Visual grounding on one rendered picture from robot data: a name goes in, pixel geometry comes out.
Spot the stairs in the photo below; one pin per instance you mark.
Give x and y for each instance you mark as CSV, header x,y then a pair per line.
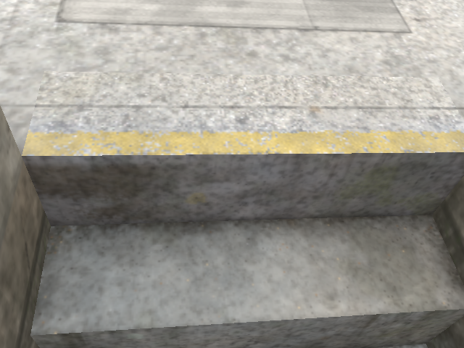
x,y
245,250

